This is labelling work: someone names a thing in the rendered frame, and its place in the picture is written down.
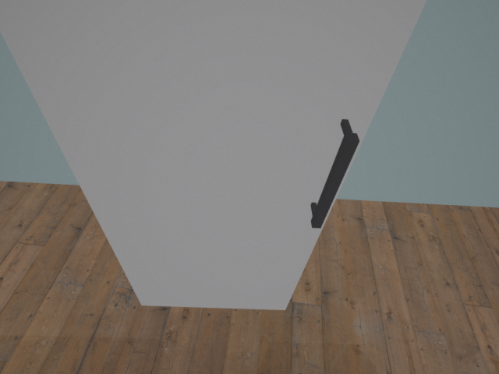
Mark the handle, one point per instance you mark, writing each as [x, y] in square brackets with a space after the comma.
[341, 162]

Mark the fridge door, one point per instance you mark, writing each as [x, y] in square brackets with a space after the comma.
[200, 131]

